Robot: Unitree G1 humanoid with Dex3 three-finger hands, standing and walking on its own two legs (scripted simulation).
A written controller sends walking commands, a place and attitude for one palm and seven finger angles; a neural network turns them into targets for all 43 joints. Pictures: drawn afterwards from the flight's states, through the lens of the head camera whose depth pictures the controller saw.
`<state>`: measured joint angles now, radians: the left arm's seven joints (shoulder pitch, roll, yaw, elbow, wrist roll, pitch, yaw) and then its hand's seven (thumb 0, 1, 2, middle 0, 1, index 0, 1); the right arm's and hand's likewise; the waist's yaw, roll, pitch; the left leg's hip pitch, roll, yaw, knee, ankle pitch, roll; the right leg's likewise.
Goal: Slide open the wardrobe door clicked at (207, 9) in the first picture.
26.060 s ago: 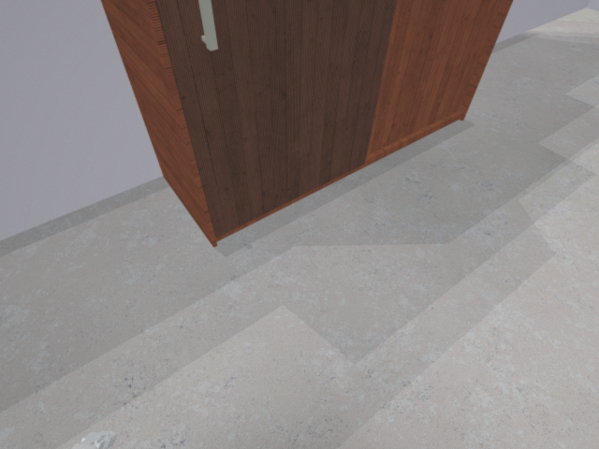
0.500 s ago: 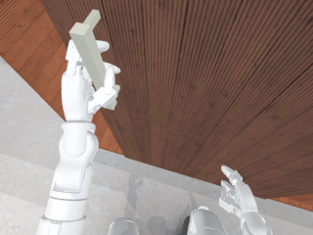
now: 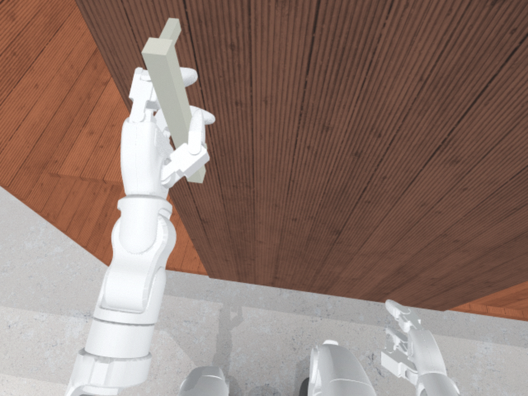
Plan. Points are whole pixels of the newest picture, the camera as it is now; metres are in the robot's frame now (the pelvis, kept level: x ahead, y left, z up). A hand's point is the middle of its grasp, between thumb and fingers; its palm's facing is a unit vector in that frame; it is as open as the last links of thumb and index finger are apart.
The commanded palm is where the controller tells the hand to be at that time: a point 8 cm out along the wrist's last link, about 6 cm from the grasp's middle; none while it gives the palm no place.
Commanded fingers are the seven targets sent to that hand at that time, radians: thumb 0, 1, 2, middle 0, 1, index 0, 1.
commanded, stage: step sideways, sliding the door along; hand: left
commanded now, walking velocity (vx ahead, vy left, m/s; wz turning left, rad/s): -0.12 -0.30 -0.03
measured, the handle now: (186, 114) +0.41 +0.17 +0.16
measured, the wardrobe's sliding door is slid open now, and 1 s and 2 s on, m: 0.39 0.67 0.67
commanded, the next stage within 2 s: stop walking and hold the door there in 1.32 s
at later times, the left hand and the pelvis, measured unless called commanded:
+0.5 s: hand (344, 166) +0.36 -0.03 +0.17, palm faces +0.09 -0.99 -0.06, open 6.2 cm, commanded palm +0.34 -0.02 +0.16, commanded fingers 0.00 0.90 0.90 -0.45 -1.40 -0.45 -1.40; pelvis -0.05 -0.15 +0.00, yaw -4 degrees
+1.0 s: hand (461, 177) +0.36 -0.15 +0.17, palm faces +0.16 -0.99 -0.05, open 6.2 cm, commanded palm +0.33 -0.17 +0.16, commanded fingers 0.00 0.90 0.90 -0.45 -1.40 -0.45 -1.40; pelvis -0.06 -0.31 +0.00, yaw -2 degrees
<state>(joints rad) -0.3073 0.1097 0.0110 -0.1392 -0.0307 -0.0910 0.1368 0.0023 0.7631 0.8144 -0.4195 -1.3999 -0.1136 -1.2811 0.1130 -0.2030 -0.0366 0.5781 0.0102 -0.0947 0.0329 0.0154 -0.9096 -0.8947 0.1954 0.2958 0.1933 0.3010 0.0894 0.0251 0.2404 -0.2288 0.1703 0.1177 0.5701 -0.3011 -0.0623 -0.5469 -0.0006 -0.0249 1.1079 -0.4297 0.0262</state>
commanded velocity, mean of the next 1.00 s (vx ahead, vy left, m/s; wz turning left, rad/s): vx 0.03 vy -0.30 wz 0.03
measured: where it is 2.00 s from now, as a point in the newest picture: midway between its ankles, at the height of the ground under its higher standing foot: outside the picture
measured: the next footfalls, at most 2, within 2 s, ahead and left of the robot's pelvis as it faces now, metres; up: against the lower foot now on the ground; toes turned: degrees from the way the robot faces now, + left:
right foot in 0.18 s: +0.01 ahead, -0.24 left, +0.00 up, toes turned -7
left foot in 0.36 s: +0.01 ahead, +0.01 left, +0.00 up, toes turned +7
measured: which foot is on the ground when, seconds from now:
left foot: down 0.00-0.20, up 0.22-0.34, down 0.36-0.64, up 0.66-0.78, down 0.80-1.00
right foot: up 0.00-0.16, down 0.18-0.36, up 0.38-0.62, down 0.64-0.80, up 0.82-1.00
